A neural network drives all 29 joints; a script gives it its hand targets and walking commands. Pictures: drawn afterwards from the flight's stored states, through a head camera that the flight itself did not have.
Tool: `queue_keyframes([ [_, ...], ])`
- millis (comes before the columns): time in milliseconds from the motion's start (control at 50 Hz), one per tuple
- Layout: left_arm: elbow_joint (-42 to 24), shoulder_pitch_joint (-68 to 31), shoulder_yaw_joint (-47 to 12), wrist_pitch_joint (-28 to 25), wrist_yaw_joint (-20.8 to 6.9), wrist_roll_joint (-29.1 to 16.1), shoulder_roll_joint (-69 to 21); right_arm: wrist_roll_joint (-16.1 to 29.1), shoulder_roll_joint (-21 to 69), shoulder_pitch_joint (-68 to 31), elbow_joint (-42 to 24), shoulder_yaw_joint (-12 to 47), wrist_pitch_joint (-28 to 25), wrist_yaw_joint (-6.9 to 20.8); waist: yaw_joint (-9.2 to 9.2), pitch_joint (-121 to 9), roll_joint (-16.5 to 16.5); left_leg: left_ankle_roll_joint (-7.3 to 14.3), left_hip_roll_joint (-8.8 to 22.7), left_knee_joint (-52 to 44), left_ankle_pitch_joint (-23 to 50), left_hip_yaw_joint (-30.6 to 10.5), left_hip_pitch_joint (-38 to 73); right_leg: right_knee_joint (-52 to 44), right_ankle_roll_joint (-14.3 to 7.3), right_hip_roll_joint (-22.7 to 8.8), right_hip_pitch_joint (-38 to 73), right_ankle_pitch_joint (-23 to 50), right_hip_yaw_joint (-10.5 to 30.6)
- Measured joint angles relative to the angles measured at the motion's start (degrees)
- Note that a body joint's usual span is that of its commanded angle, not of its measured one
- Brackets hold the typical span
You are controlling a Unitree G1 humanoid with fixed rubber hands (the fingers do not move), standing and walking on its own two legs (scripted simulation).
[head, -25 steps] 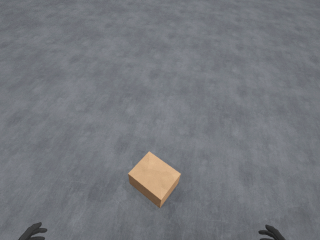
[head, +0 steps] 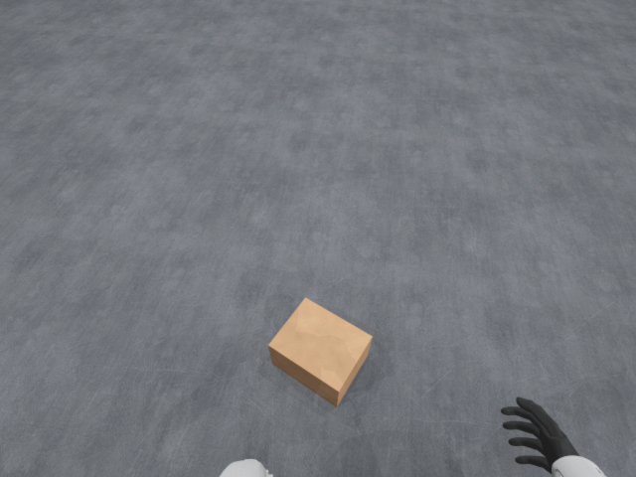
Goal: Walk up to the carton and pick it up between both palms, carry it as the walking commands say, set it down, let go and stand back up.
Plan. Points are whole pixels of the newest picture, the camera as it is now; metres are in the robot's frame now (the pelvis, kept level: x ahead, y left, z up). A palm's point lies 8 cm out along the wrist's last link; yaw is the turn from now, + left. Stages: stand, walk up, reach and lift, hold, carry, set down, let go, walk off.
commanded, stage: walk up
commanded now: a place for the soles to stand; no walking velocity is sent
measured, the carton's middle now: (320, 350) +0.57 +0.00 -0.69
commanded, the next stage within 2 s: none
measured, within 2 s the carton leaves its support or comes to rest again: neither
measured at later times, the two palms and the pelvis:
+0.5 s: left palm out of the picture +0.19 +0.47 -0.06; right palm out of the picture +0.11 -0.20 -0.12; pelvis +0.06 +0.12 -0.01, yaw -12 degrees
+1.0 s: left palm out of the picture +0.33 +0.57 -0.08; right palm out of the picture +0.10 -0.07 -0.13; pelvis +0.13 +0.26 -0.03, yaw -22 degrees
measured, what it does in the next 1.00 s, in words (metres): steps to the left, turning right: left foot, then right foot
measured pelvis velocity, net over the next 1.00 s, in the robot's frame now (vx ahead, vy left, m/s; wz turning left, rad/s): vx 0.13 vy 0.26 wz -0.39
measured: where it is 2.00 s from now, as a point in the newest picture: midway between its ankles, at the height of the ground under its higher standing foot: outside the picture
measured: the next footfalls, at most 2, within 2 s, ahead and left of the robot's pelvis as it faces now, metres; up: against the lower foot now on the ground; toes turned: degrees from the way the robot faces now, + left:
left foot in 0.06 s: +0.09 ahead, +0.18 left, +0.00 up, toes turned +0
right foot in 0.36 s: +0.14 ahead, -0.04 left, +0.00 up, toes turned -18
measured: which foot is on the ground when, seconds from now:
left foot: up 0.00-0.04, down 0.06-0.38, up 0.40-0.64, down 0.66-0.92, up 0.94-1.00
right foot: down 0.00-0.08, up 0.10-0.34, down 0.36-0.66, up 0.68-0.88, down 0.90-1.00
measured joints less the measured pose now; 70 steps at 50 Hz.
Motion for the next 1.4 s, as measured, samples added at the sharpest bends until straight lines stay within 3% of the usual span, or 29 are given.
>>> queue_keyframes([
  [60, -1.5, 0.1, 0.2, 0.0, 0.1, 0.0, 1.2, 0.0, -0.8, 0.0, -0.7, -0.8, 0.1, 0.2, -0.06, -0.5, 1.7, 0.0, -0.1, -7.7, 0.0, 0.0, 0.2, 1.5, 0.0, -1.0, -2.1, -0.9, 0.5],
  [80, -2.1, -0.1, 0.2, 0.0, 0.2, 0.0, 1.7, 0.0, -0.8, -0.1, -0.8, -1.0, -0.1, 0.2, -0.07, 0.1, 1.6, -0.1, -0.8, -9.1, 4.1, 0.5, 0.2, 4.4, -0.2, -1.6, -3.8, -1.4, 1.5],
  [140, -2.9, -1.8, 0.3, 0.1, 1.1, 0.0, 1.4, 0.0, -0.7, 0.8, -0.6, -1.0, -0.4, 0.1, 0.07, 1.8, 1.5, 0.1, -0.9, -7.2, 5.6, 3.5, 0.3, 21.7, -0.2, -0.6, -12.2, -7.4, 2.1],
  [180, -3.2, -2.9, 0.3, 0.3, 1.1, 0.0, 1.3, 0.0, -0.7, 2.2, -0.5, -1.0, -0.4, -0.2, -1.0, 1.4, 1.0, 0.7, -1.4, -9.6, 5.4, 5.1, 1.2, 26.5, -0.2, -0.4, -16.6, -6.8, 0.3],
  [240, -3.7, -3.9, 0.3, 0.3, 1.1, 0.0, 1.3, 0.0, -0.6, 4.1, -0.5, -1.0, -0.4, -0.8, -3.06, 0.7, 0.7, 2.1, -2.2, -13.1, 6.4, 7.0, 2.7, 24.7, -0.2, -0.2, -19.3, -6.3, -3.0],
  [320, -4.0, -4.5, 0.3, 0.0, 1.1, 0.0, 1.3, 0.0, -0.6, 6.6, -0.5, -1.0, -0.4, -0.9, -4.88, -0.9, 0.8, 3.3, -3.1, -14.6, 5.7, 10.0, 3.3, 14.8, -0.2, 0.1, -19.1, -4.8, -7.2],
  [380, -4.9, -4.5, 0.3, -1.3, 1.6, 0.0, 1.3, 0.0, -0.6, 7.1, -1.2, -1.0, 0.1, -0.9, -4.87, 0.3, 1.4, 3.5, -2.5, -9.6, 2.8, 11.7, 3.3, 2.6, -0.6, 1.5, -14.1, 7.7, -8.9],
  [480, -6.1, -4.4, 0.3, -1.6, 3.5, 0.0, 1.2, 0.0, -0.7, 6.6, -2.5, -1.0, 2.1, -0.9, -2.59, 2.3, 2.3, 2.8, -1.2, 13.6, -1.7, 5.9, -2.2, 5.1, -0.8, 1.9, -11.2, 6.1, -6.4],
  [620, -7.3, -3.5, 0.3, -1.6, 3.6, 0.0, 1.7, 0.0, -0.9, 6.0, -3.5, -1.0, 2.4, -0.7, -1.56, -0.4, 3.0, 2.7, 2.8, 3.1, -3.3, 0.6, -2.6, 5.9, -0.8, 0.7, -13.4, 5.6, -2.7],
  [680, -7.7, -3.5, 0.3, -1.2, 3.6, 0.0, 2.4, 0.0, -1.2, 6.4, -3.4, -1.3, 2.1, -0.7, -1.85, -0.4, 2.6, 1.8, 1.4, -3.0, -0.5, 1.1, -1.7, 11.2, -0.8, -0.4, -16.6, 1.4, -0.5],
  [720, -7.0, -3.4, 0.3, -0.4, 3.8, 0.0, 1.7, 0.0, -1.2, 7.4, -3.0, -1.3, 1.9, -0.7, -1.98, -0.4, 2.2, 0.3, 0.9, -1.3, 0.1, 3.0, -1.6, 20.8, -0.8, 0.6, -19.9, -4.6, 0.9],
  [780, -5.9, -3.3, 0.3, 0.0, 3.8, 0.0, 1.1, 0.0, -1.2, 8.7, -2.5, -1.3, 1.9, -1.0, -3.31, -1.4, 0.9, 0.1, -0.5, -4.5, 1.0, 6.0, 0.2, 28.4, -0.8, 1.7, -23.3, -5.3, 0.6],
  [860, -5.9, -3.2, 0.3, -0.6, 3.8, 0.0, 1.2, 0.0, -1.3, 9.3, -2.5, -1.3, 1.8, -1.3, -4.71, -2.1, 1.2, 2.1, -1.4, -6.9, 1.4, 8.6, 0.7, 21.0, -0.8, 1.9, -22.2, -5.0, -5.0],
  [920, -6.3, -3.4, 0.3, -1.8, 3.8, 0.0, 1.3, 0.0, -1.3, 9.3, -3.3, -1.3, 1.7, -1.5, -4.35, -0.5, 1.6, 2.5, -0.9, -3.6, -0.8, 10.3, 0.7, 8.4, -1.0, 3.3, -16.7, 3.6, -6.9],
  [1020, -7.6, -4.5, 0.3, -2.0, 3.8, 0.0, 1.3, 0.0, -1.3, 8.8, -3.5, -1.2, 1.7, -2.1, -1.54, 2.6, 1.9, 2.4, -0.6, 12.9, -5.1, 6.3, -2.6, 11.5, -1.0, 3.4, -14.8, 3.3, -4.5],
  [1060, -7.6, -4.4, 0.3, -1.8, 3.8, 0.0, 1.2, 0.0, -1.3, 8.5, -3.5, -1.2, 1.7, -2.1, -1.05, 1.5, 2.0, 2.4, 0.2, 11.1, -5.1, 4.8, -2.7, 11.5, -1.0, 3.0, -15.0, 3.0, -3.3],
  [1120, -7.7, -4.4, 0.3, -0.8, 3.0, 0.0, 1.3, 0.0, -1.6, 8.9, -3.4, -1.3, 0.4, -2.2, -1.25, -1.3, 1.9, 2.3, 0.5, -0.4, -4.6, 3.9, -1.2, 14.9, -1.1, 2.4, -18.6, 0.4, -1.2],
  [1200, -7.7, -5.6, 0.3, 0.5, 2.0, 0.0, -0.8, 0.0, -1.6, 9.5, -0.8, -1.2, -0.9, -3.5, -1.8, -0.6, 1.2, 1.5, -0.6, 1.8, -3.1, 6.8, -0.9, 25.8, -1.1, 4.2, -21.9, -4.9, 2.9],
  [1320, -7.7, -7.7, 0.3, 0.5, 0.6, 0.0, -1.1, 0.0, -1.6, 9.5, -0.1, -1.2, -2.3, -5.1, -2.33, -0.4, 0.9, 2.4, -0.2, -2.1, -1.5, 9.4, -0.5, 26.0, -1.1, 4.3, -21.9, -5.3, 1.2],
  [1400, -7.8, -10.1, 0.3, 0.6, 0.0, 0.0, -1.1, 0.0, -1.6, 9.6, 0.2, -1.2, -2.7, -5.7, -2.72, 1.0, 0.7, 2.4, 0.6, -3.3, -1.0, 10.6, -0.5, 17.9, -1.1, 4.3, -18.8, -5.1, -1.1],
])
